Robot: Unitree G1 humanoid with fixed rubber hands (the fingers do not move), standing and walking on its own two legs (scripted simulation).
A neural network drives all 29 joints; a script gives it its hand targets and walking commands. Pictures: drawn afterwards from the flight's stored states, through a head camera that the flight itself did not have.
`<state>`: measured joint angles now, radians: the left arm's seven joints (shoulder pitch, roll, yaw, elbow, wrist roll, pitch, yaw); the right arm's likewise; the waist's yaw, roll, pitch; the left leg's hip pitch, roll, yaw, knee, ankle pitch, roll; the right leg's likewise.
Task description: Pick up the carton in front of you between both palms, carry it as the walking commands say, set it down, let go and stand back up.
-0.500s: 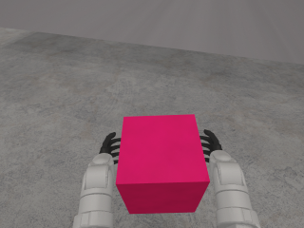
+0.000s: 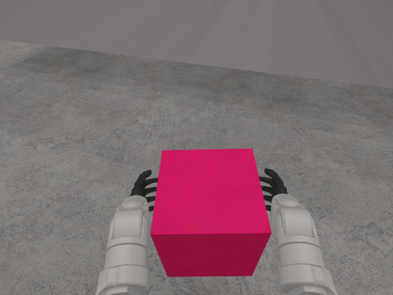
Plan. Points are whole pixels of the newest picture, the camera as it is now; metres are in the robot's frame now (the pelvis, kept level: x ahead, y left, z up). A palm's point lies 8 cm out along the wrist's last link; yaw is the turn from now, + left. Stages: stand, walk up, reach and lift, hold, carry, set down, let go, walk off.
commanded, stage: hold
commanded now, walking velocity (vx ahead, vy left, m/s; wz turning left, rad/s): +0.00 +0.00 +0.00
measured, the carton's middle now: (208, 215) +0.31 +0.00 -0.03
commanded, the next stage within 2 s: set down in 0.12 s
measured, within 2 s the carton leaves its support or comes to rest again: neither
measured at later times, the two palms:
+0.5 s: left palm (146, 198) +0.34 +0.15 -0.01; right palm (268, 200) +0.33 -0.15 -0.01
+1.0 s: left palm (164, 222) +0.39 +0.14 -0.20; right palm (259, 222) +0.39 -0.16 -0.20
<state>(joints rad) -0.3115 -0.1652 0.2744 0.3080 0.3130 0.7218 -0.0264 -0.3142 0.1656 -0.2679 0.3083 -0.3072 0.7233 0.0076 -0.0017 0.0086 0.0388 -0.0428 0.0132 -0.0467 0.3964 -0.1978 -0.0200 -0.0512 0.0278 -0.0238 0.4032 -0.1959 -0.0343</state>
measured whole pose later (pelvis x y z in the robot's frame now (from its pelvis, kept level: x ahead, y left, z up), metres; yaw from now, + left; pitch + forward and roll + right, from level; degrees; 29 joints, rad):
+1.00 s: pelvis -0.04 +0.01 -0.13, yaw +0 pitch +35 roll +1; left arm -0.76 -0.16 0.49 0.49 0.25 0.27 0.03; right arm -0.79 0.08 -0.49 0.53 -0.27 0.28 0.05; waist -0.03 0.02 -0.07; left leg -1.40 -0.02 -0.02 1.19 -0.40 -0.01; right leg -1.41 0.01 0.00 1.20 -0.39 -0.01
